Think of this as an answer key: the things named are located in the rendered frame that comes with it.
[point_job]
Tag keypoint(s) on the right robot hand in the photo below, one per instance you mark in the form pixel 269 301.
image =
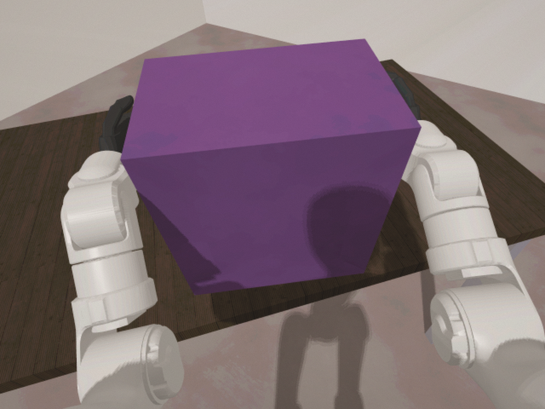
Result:
pixel 406 93

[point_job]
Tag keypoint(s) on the left robot upper arm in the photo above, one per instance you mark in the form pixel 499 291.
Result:
pixel 140 368

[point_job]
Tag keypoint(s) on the right robot upper arm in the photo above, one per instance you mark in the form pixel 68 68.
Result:
pixel 492 332

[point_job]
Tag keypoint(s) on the carton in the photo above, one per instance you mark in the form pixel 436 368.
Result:
pixel 269 166

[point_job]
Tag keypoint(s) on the left robot forearm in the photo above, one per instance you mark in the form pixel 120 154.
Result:
pixel 101 230

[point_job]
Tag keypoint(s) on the left robot hand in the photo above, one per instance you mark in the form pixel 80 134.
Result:
pixel 115 125

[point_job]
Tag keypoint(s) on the table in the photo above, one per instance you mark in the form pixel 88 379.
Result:
pixel 37 327

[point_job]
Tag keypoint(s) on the right robot forearm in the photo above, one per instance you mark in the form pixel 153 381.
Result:
pixel 452 205

